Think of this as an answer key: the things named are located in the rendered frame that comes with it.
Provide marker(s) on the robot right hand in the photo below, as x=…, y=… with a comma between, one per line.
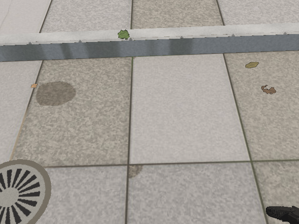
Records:
x=284, y=213

